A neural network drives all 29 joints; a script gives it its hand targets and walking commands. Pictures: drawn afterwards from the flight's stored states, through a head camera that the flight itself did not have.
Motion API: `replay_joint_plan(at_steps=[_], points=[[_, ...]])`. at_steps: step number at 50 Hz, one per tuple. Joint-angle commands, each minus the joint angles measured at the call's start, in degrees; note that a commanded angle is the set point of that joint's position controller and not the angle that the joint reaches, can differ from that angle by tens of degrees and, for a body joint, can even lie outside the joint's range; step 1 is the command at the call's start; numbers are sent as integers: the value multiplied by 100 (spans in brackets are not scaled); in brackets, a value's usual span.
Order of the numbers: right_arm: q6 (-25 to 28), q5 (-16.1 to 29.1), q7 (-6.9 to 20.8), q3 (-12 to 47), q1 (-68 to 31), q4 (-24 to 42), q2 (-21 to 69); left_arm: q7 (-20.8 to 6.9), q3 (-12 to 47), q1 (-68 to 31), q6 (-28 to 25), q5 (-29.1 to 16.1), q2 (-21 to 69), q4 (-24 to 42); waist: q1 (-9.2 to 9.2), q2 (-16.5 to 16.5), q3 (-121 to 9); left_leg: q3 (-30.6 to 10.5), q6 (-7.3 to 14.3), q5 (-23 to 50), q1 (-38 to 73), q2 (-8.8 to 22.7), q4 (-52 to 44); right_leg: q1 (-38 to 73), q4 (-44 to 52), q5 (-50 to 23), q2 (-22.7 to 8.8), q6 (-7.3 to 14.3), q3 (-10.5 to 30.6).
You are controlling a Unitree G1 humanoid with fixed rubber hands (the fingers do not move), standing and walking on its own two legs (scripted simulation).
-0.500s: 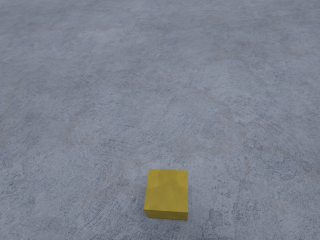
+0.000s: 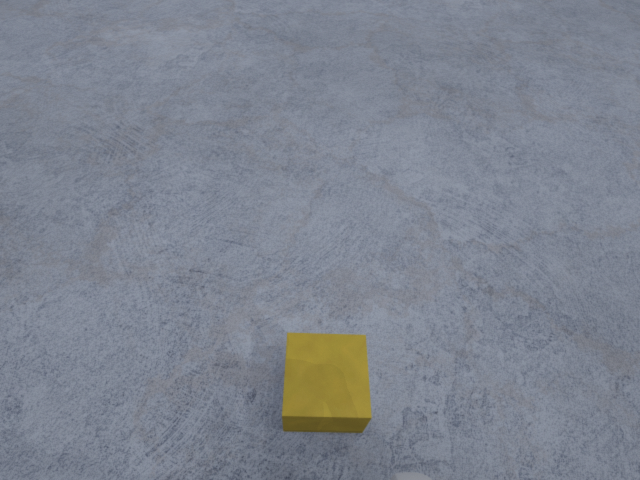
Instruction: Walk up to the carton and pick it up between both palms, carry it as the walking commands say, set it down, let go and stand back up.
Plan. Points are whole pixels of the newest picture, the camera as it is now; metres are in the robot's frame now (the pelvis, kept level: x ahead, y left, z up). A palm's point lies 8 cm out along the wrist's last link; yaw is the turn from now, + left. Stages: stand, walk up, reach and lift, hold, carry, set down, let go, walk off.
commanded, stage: walk up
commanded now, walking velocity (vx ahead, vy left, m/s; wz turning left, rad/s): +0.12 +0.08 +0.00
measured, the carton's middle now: (324, 382) +0.45 -0.02 -0.68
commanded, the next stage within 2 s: stand in 1.66 s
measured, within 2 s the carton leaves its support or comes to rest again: neither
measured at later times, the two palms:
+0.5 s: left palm out of the picture +0.09 +0.24 -0.12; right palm out of the picture +0.10 -0.24 -0.15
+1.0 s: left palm out of the picture +0.09 +0.28 -0.14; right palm out of the picture +0.09 -0.20 -0.14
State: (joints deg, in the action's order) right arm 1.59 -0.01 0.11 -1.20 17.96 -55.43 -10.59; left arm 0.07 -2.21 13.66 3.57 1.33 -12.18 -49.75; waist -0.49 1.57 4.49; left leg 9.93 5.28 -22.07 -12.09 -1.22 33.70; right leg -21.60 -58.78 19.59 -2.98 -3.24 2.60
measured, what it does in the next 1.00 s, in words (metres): steps on the spot: right foot, then left foot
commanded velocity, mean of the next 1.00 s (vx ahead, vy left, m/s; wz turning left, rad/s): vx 0.00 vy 0.01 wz -0.04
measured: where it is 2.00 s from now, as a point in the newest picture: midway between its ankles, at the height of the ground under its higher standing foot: outside the picture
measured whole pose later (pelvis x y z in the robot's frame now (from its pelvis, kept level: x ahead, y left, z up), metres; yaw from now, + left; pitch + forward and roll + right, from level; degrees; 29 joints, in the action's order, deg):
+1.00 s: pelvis +0.02 +0.04 -0.01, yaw -1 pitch -2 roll -1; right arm -2.1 0.0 -1.2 -1.2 11.3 -50.8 -11.7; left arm 0.7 -1.6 11.4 1.9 0.7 -12.0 -49.8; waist -0.5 -0.5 6.5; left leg 6.5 1.4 -24.8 -12.9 2.0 39.4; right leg -21.6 -36.4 13.0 -2.5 -1.9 0.9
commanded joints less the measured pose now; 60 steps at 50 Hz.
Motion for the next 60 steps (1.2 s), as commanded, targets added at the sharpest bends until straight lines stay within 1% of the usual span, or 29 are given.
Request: replay_joint_plan(at_steps=[1, 2, 5, 6, 7, 8, 9, 12, 13, 14, 15, 16, 17, 18, 20, 23, 28, 30, 32, 34, 39, 41, 45, 48, 50, 53, 55, 58, 60], points=[[-28, -75, -226, -253, 825, 83, -994, 109, 18, -841, -205, -44, -368, 209, 430, -1170, -171, -1588, -213, 6495, 1880, 1596, -1102, -1516, 399, 457, 51, 35, -321], [35, -106, -238, -164, 911, -61, -822, 94, -8, -753, -214, -72, -347, 148, 411, -919, -160, -1454, -147, 6768, 1871, 1579, -1026, -1427, 542, 377, 75, 20, -312], [108, -111, -259, -257, 1430, -268, -869, 32, 16, -914, -220, -49, -233, 93, 542, -581, 112, -2165, 135, 4786, 2012, 2068, -1596, -1888, 453, 381, -118, 98, -294], [49, -103, -298, -250, 1176, -216, -864, 35, 4, -948, -221, -50, -315, 135, 428, -592, 377, -1885, 182, 4907, 1650, 1941, -1586, -1793, 521, 231, -224, 92, -228], [-99, -49, -318, -201, 574, 37, -823, 130, 25, -604, -172, -99, -246, 195, 173, -843, 485, -1257, 52, 6568, 871, 1756, -1132, -941, 723, 477, -25, 83, -148], [-56, -133, -357, -195, 385, 118, -669, 109, -12, -463, -107, -144, -230, -75, 103, -454, 399, -1317, 13, 6915, 980, 1914, -1138, -827, 853, 258, -12, 23, -247], [-106, -118, -334, -170, 224, 104, -664, 130, 28, -447, -80, -147, -167, 44, 81, -900, 496, -1164, 149, 6869, 599, 1763, -1175, -485, 1091, 358, -16, 82, -352], [-256, -143, -255, -172, -167, 263, -685, 150, -1, -140, -66, -103, -210, -44, -105, -799, 565, -760, 170, 5184, 136, 1384, -673, 243, 2339, -325, 84, 171, -646], [-287, -125, -254, -244, -401, 381, -815, 192, -5, 172, -132, -89, -372, -98, -217, -681, 364, -633, 74, 5000, 4, 1177, -160, 743, 2891, -1710, 12, 284, -592], [-303, -90, -235, -232, -95, 388, -708, 238, -34, 449, -237, -41, -747, -66, -282, 378, -290, -447, -103, 3981, -299, 749, 997, 1360, 3011, -3937, -727, 631, 241], [-328, -60, -208, -194, 170, 489, -452, 227, -71, 440, -299, -23, -1138, -23, -198, 1574, -441, -456, -323, -466, -903, -43, 2065, 1494, 3705, -5739, -1867, 1203, 1896], [-480, -118, -190, -223, -40, 579, -517, 255, -131, 697, -311, -31, -1157, -84, -208, 1261, -684, -945, -267, -1351, -1152, 8, 2662, 1565, 3853, -5557, -2153, 1454, 2236], [-485, -97, -135, -181, -109, 701, -479, 283, -115, 270, -304, -10, -1058, -33, -44, 1053, -533, -1233, -239, -1252, -725, 154, 2613, 828, 4022, -4503, -1921, 1474, 1904], [-614, -187, -43, -317, -326, 706, -659, 343, -140, 636, -223, 4, -1143, 3, -79, 373, -119, -1264, -379, -1086, -1386, 152, 3366, 881, 4158, -3507, -2313, 1436, 2389], [-725, -154, 24, -308, -232, 718, -656, 433, -149, 422, -204, -58, -1117, 107, 6, 416, -200, -1403, -505, -850, -1553, 212, 3586, 789, 4299, -2870, -2282, 1465, 2374], [-475, -84, -16, -153, -158, 689, -413, 254, -120, -700, -179, 17, -675, 185, 252, 1031, -256, -821, -368, -693, -387, 260, 1507, -61, 4468, -764, -983, 1123, 614], [-487, -119, -48, -162, 1, 575, -532, 126, -192, -333, -109, -8, -895, 107, 331, 855, -185, -437, -397, 371, 469, 172, -711, -417, 4197, 622, -519, 666, 480], [-419, -163, -78, -233, -166, 607, -874, 107, -82, -349, -141, -49, -614, 213, 217, -961, 182, -1637, -113, -331, -69, 965, -1683, -360, 3493, 327, -85, 430, 313], [-337, -125, -87, -252, -469, 661, -1120, 30, -73, -398, -127, -99, -479, 194, 42, -1025, 423, -2052, -33, -651, -669, 1509, -2428, 182, 2665, -111, 434, 187, -449], [-283, -107, -93, -259, -702, 689, -1143, 12, -90, -266, -158, -131, -542, 100, 35, -1324, 26, -1673, 51, 699, -301, 1445, -1935, 388, 2538, -157, 365, 86, -393], [-228, -66, -155, -240, -729, 807, -1001, 27, -4, -84, -340, -118, -635, 79, -64, -495, -659, -904, -193, 2066, 98, 976, -799, 845, 2791, -2760, 27, 343, -141], [-262, -64, -179, -303, -445, 844, -1009, 53, -48, -231, -292, -108, -739, 89, 35, -137, -727, -761, -230, 1723, 210, 961, -647, 722, 2650, -3136, -57, 431, -97], [-299, -122, -178, -320, -580, 890, -1143, 44, -48, -277, -199, -96, -677, 198, 21, -670, -388, -1209, -54, 1235, -150, 1402, -1077, 374, 2457, -1735, 183, 299, -334], [-360, -119, -188, -362, -748, 947, -1257, 10, -95, -208, -166, -115, -827, 310, 18, -764, -388, -946, 8, 2001, -253, 1398, -561, 374, 2057, -2459, 118, 288, -337], [-362, -107, -219, -359, -567, 916, -1113, 41, -76, -9, -197, -114, -846, 178, 28, -300, -692, -690, -148, 1982, 49, 1201, -379, 418, 2274, -2859, 11, 365, -259], [-435, -114, -220, -406, -732, 1085, -1256, 32, -142, -320, -105, -98, -826, 362, 126, -818, -244, -1088, 157, 1422, -383, 1565, -695, 181, 1742, -2397, 192, 258, -371], [-480, -133, -210, -390, -880, 1114, -1132, 17, -145, -103, -143, -48, -706, 277, -71, -784, -281, -1006, 137, 1125, -812, 1475, -879, 569, 1798, -1539, 197, 328, -355], [-452, -121, -204, -375, -882, 1135, -1180, 27, -148, 0, -161, -62, -890, 312, -49, -531, -409, -597, -77, 449, -726, 1137, -441, 689, 2299, -2371, -11, 410, -25], [-495, -77, -189, -309, -853, 1160, -910, 56, -177, 0, -195, -30, -1256, 265, -91, 812, -439, -283, -424, 187, -681, 351, 659, 574, 3250, -3250, -986, 881, 1262]])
